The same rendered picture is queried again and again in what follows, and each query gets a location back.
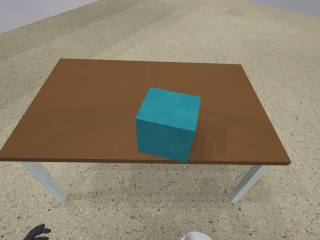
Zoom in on robot left hand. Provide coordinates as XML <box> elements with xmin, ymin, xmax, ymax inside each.
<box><xmin>23</xmin><ymin>224</ymin><xmax>51</xmax><ymax>240</ymax></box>

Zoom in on table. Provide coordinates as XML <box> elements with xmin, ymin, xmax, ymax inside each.
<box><xmin>0</xmin><ymin>58</ymin><xmax>291</xmax><ymax>203</ymax></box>

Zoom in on carton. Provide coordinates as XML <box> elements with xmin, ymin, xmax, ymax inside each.
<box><xmin>135</xmin><ymin>87</ymin><xmax>201</xmax><ymax>163</ymax></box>

